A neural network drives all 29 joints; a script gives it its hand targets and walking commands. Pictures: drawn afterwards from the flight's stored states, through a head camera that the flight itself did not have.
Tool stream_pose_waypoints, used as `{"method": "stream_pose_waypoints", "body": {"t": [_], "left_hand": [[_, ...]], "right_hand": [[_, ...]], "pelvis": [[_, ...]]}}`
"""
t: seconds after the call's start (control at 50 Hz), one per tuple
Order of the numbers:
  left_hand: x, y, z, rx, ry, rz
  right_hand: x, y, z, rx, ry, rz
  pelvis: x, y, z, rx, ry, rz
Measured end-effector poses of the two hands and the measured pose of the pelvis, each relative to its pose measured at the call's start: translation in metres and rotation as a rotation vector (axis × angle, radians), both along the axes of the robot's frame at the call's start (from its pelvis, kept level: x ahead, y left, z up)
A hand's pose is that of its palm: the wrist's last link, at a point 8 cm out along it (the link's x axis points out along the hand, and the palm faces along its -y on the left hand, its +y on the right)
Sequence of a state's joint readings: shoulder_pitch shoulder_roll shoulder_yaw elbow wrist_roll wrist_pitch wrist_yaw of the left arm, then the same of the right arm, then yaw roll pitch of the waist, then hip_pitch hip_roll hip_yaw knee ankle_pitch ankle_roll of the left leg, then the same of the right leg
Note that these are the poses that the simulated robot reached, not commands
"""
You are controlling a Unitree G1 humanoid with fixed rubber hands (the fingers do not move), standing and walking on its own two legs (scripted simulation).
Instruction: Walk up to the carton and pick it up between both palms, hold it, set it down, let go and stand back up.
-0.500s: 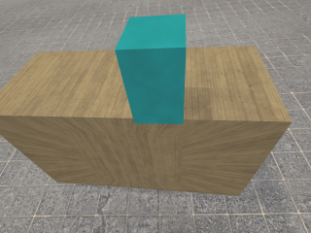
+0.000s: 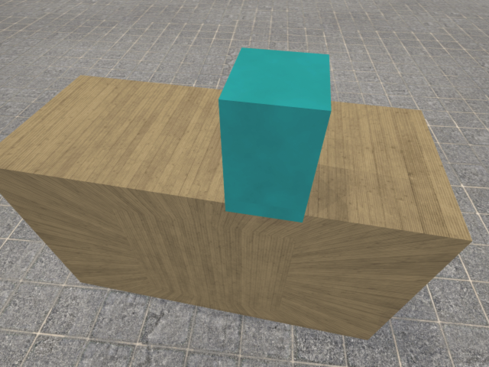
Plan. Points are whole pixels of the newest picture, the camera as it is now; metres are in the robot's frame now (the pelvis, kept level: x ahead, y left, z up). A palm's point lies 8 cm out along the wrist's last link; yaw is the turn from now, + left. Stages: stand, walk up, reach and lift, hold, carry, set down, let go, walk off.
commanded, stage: walk up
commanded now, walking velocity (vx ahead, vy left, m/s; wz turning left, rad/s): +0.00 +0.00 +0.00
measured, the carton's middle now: (273, 138) +0.56 -0.03 +0.08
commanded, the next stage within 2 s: none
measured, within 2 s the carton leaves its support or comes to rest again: neither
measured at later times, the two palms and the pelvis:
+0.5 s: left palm out of the picture -0.01 +0.22 -0.15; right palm out of the picture -0.01 -0.17 -0.15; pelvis +0.02 +0.02 +0.00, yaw +0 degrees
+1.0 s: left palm out of the picture +0.01 +0.24 -0.16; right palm out of the picture +0.00 -0.14 -0.15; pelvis +0.04 +0.05 +0.00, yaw +0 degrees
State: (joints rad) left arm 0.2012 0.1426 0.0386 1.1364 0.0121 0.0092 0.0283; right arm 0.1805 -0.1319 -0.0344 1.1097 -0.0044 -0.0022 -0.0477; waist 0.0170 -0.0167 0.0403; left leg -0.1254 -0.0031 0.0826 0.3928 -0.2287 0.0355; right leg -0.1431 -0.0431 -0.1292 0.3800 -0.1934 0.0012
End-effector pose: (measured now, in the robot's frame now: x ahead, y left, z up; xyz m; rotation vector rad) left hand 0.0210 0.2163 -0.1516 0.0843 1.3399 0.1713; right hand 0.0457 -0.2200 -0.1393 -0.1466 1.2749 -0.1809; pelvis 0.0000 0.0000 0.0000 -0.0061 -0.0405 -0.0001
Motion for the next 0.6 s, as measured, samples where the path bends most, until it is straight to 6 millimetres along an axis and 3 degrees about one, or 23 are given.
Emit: {"method": "stream_pose_waypoints", "body": {"t": [0.12,0.22,0.4,0.6], "left_hand": [[-0.028,0.000,0.001,-0.005,0.092,0.009],[-0.037,-0.005,0.000,-0.023,0.130,0.012],[-0.032,-0.006,-0.003,-0.044,0.142,0.006],[-0.021,0.007,-0.004,-0.033,0.145,0.004]], "right_hand": [[-0.007,0.005,-0.003,0.010,0.032,-0.010],[-0.023,0.012,-0.005,0.021,0.086,-0.016],[-0.046,0.036,-0.008,0.058,0.158,-0.031],[-0.051,0.058,-0.011,0.082,0.180,-0.041]], "pelvis": [[0.005,0.006,0.002,0.000,-0.002,-0.001],[0.010,0.010,0.002,0.002,0.000,-0.002],[0.018,0.018,0.001,0.004,0.004,-0.002],[0.027,0.029,0.000,0.005,0.010,0.000]]}}
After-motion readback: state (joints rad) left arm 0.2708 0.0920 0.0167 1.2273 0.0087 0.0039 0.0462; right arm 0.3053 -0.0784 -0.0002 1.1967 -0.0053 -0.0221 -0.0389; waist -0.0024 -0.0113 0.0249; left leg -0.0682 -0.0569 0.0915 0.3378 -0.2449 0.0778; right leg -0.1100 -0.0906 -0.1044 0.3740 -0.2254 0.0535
